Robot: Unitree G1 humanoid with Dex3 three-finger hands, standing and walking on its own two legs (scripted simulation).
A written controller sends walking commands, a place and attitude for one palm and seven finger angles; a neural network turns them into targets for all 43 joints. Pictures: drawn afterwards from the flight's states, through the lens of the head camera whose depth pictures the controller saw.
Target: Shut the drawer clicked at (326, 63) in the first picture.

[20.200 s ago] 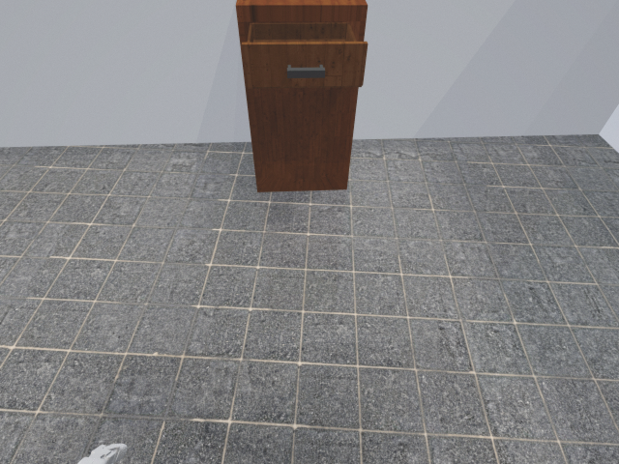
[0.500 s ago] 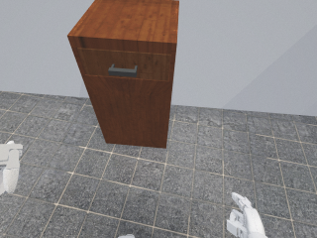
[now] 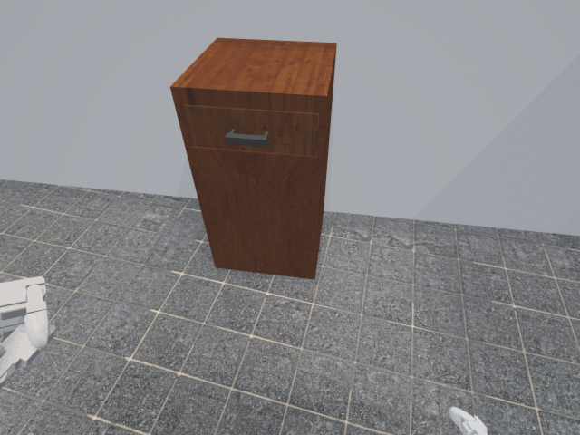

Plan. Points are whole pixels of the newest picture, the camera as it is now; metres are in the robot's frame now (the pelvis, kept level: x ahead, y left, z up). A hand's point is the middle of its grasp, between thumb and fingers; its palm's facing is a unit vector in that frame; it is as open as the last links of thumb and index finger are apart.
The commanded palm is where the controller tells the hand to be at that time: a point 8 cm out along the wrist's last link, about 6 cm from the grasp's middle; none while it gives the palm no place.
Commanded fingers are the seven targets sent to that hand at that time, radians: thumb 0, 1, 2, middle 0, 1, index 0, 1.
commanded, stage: stop stepping back and stand still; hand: left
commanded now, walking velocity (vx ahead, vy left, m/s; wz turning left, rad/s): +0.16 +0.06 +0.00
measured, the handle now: (248, 136) +0.94 +0.17 -0.07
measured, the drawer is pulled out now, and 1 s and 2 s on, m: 0.00 0.00 0.00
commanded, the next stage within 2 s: let the arm hang, fingers relaxed in 0.40 s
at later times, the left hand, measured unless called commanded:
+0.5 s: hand (19, 400) +0.13 +0.25 +0.15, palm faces +0.42 -0.81 -0.40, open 3.2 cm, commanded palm none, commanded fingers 0.00 0.90 0.90 -1.36 -1.56 -1.36 -1.56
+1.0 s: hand out of the picture -0.05 +0.23 -0.18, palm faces +0.10 -0.96 -0.26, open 4.5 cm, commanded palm none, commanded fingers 0.00 0.90 0.90 -0.36 -0.47 -0.36 -0.47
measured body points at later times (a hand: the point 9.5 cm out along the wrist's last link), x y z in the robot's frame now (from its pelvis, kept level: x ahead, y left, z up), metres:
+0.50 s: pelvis -0.05 +0.01 -0.01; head -0.06 +0.01 +0.44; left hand +0.10 +0.29 +0.17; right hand +0.11 -0.22 -0.09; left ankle -0.04 +0.13 -0.72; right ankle +0.02 -0.08 -0.75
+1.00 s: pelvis -0.06 +0.01 -0.01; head -0.04 +0.02 +0.44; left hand -0.06 +0.28 -0.16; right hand -0.04 -0.22 -0.16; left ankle -0.04 +0.14 -0.75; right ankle +0.00 -0.12 -0.75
